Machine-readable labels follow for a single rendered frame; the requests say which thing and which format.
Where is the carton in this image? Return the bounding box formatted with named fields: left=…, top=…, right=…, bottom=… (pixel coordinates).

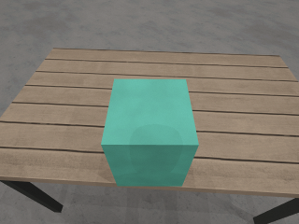
left=101, top=78, right=199, bottom=187

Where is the table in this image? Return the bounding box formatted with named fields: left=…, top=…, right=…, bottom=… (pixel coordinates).
left=0, top=48, right=299, bottom=224

